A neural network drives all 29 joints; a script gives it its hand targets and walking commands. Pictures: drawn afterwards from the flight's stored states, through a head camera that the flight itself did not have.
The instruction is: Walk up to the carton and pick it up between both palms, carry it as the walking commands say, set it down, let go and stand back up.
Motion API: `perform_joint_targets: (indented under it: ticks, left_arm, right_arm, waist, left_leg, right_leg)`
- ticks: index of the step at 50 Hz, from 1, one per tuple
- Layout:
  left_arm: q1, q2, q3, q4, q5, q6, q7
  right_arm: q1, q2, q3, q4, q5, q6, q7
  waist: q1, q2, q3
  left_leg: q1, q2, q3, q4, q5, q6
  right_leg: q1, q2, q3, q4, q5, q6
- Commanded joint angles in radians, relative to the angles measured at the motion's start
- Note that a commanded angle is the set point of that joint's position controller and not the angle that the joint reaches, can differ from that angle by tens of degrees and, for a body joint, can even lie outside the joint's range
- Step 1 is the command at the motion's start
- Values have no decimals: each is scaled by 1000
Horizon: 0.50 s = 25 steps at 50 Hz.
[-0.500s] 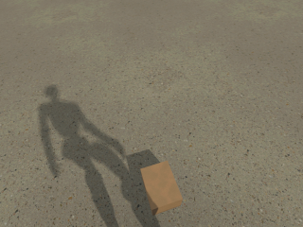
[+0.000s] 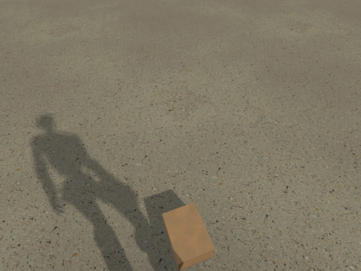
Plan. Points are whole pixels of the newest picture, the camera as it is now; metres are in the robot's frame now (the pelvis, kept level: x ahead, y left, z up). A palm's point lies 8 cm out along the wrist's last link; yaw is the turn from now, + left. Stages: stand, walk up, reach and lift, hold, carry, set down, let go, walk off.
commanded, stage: walk up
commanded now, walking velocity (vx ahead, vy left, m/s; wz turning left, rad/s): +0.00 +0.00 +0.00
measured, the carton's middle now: (186, 235) +0.44 -0.02 -0.71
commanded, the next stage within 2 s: none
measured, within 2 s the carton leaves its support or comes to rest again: neither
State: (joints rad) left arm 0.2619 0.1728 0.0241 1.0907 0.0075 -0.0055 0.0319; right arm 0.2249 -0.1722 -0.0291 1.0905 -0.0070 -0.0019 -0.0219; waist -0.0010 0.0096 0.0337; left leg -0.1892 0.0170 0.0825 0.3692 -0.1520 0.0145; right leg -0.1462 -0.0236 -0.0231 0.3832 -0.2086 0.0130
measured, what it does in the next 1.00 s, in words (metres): lifts its right foot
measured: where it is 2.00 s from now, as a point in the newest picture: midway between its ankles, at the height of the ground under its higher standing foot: outside the picture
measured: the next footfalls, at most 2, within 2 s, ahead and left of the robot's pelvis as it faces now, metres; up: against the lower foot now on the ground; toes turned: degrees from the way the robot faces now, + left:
right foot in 1.08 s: +0.08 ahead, -0.26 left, +0.00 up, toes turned +6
left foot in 1.56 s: +0.02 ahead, +0.01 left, +0.00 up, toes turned +9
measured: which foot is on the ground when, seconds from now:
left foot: down 0.00-1.00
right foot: down 0.00-0.78, up 0.80-1.00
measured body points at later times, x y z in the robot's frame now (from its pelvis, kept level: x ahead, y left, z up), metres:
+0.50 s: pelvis +0.02 -0.02 +0.00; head +0.02 -0.02 +0.45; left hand +0.01 +0.20 -0.16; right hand +0.01 -0.24 -0.16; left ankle +0.03 +0.11 -0.75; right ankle +0.00 -0.13 -0.75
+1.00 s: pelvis +0.02 -0.07 +0.00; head +0.06 -0.05 +0.44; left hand +0.09 +0.20 -0.15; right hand -0.03 -0.36 -0.13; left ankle +0.03 +0.11 -0.75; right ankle +0.02 -0.24 -0.70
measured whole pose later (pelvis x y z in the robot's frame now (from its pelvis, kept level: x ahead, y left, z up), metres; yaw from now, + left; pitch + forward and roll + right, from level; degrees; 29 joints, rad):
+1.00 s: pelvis +0.02 -0.07 +0.00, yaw +7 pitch +3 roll -2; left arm 0.17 0.28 0.06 0.92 0.03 0.06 -0.01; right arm 0.39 -0.25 -0.10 1.09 -0.04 0.03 -0.06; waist -0.08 -0.01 0.04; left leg -0.32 0.11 -0.11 0.43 -0.17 -0.08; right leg -0.41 -0.05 0.00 0.83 -0.37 0.08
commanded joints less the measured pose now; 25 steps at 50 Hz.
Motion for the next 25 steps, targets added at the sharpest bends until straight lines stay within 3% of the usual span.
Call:
perform_joint_targets:
  ticks: [1,25]
  left_arm:
    - [49,77,12,-15,-1,-9,2]
    - [93,48,11,21,0,-16,5]
  right_arm:
    - [34,-81,-11,-15,-1,-8,-1]
    - [102,-48,-7,38,-3,-11,-10]
  waist:
    - [0,-39,13]
    - [1,-14,38]
  left_leg:
    - [43,96,-123,-67,3,6]
    - [53,104,-103,-63,56,-10]
  right_leg:
    - [-69,-79,94,-108,7,-26]
    - [-48,-78,101,-109,68,-27]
